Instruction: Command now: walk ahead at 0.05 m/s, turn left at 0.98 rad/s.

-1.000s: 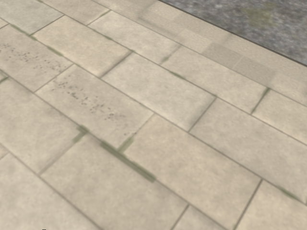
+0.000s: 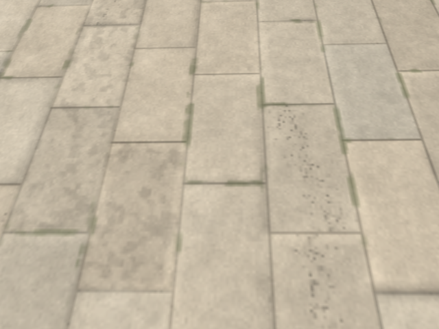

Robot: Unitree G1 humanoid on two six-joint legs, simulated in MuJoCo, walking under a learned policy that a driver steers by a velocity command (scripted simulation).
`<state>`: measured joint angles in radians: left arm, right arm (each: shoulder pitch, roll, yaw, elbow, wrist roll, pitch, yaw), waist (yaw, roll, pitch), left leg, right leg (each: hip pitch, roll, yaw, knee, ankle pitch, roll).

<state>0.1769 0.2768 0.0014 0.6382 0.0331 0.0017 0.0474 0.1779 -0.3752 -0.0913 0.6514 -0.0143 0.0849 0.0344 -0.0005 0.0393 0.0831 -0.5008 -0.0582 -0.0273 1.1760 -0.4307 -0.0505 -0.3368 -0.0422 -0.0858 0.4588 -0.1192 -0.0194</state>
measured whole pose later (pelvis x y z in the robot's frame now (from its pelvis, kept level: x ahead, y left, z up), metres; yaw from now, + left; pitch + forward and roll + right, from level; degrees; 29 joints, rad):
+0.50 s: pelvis +0.01 +0.02 +0.00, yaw +26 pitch +2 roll -1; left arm 0.21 0.31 0.05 0.67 0.02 0.06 0.01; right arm 0.21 -0.32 -0.07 0.62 -0.02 0.06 0.01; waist -0.01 -0.02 0.05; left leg -0.29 -0.11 -0.16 0.51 -0.23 0.06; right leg -0.50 -0.01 0.02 0.91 -0.37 0.05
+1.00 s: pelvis +0.01 +0.00 +0.00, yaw +34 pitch -1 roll +0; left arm 0.18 0.28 0.04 0.73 0.01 0.05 0.02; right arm 0.23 -0.27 -0.04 0.76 -0.01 0.05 0.01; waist -0.01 -0.02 0.06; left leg -0.20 -0.08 -0.09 0.52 -0.30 0.04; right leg -0.30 0.00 -0.03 0.64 -0.35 -0.02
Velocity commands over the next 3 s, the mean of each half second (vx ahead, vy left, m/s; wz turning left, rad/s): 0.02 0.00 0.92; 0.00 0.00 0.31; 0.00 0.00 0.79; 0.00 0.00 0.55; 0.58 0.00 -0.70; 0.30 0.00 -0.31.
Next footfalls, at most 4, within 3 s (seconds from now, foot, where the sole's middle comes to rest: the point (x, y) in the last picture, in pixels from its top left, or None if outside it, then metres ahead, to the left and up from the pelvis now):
0.22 left None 0.02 0.11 -0.77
0.64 right None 0.11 -0.06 -0.77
0.94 left None -0.03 0.09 -0.77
1.24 right None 0.11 -0.06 -0.77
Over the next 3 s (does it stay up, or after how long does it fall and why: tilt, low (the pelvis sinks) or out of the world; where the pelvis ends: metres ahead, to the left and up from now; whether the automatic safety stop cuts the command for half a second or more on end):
stays up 0.39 0.29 -0.01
